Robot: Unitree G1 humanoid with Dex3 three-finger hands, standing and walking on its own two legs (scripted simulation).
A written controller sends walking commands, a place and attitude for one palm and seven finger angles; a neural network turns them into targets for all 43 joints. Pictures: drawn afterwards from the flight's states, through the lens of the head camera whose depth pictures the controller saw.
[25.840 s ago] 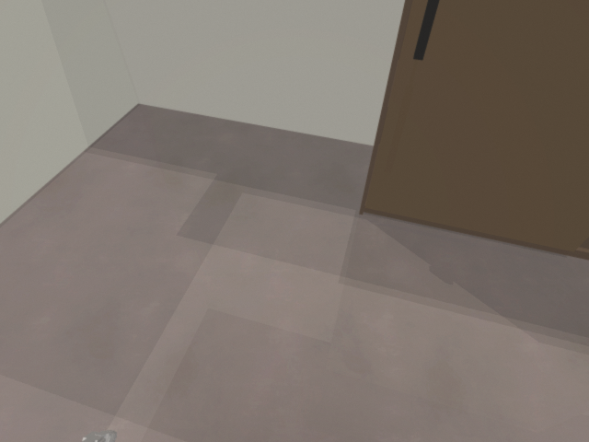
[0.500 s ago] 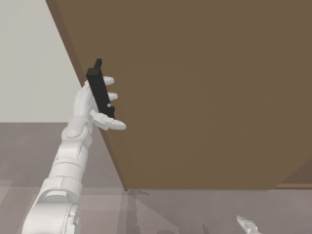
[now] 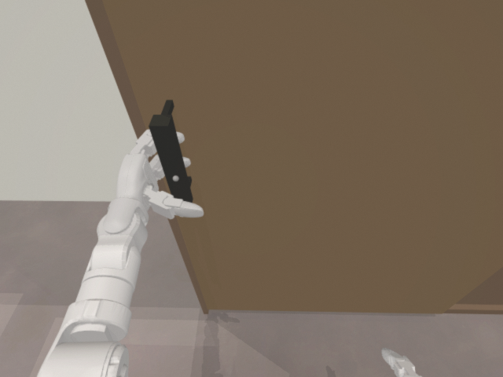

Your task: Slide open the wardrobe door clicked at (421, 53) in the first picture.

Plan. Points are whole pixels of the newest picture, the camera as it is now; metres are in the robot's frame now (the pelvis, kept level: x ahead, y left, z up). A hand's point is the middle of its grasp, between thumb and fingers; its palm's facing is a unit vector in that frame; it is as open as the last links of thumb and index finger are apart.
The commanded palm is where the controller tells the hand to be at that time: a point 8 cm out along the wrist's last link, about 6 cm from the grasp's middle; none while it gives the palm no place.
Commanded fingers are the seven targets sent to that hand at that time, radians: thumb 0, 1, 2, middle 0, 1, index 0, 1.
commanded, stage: grip the handle and tug to test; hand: left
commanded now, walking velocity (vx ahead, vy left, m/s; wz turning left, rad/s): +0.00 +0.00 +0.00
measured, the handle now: (177, 158) +0.44 +0.16 +0.11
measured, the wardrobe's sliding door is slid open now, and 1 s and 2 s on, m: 0.00 0.00 0.02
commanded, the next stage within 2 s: tug the door sideways, standing still in 1.30 s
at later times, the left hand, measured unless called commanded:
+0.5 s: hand (180, 176) +0.39 +0.14 +0.13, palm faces +0.03 -1.00 +0.00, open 6.6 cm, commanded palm +0.36 +0.19 +0.12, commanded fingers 0.00 0.90 0.90 -0.45 -1.40 -0.45 -1.40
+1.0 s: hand (181, 176) +0.39 +0.14 +0.12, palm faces +0.04 -1.00 -0.01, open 6.1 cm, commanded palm +0.36 +0.19 +0.12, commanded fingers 0.00 0.90 0.90 -0.45 -1.40 -0.45 -1.40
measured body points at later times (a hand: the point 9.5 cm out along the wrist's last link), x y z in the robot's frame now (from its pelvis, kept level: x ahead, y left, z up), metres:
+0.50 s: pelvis +0.00 +0.00 +0.00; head +0.01 -0.01 +0.45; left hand +0.38 +0.20 +0.13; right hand +0.13 -0.23 -0.11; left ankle -0.02 +0.11 -0.73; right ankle +0.02 -0.10 -0.73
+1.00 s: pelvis -0.01 -0.01 +0.00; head +0.01 -0.02 +0.45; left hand +0.38 +0.20 +0.13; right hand +0.13 -0.24 -0.11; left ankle -0.02 +0.11 -0.73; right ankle +0.02 -0.10 -0.73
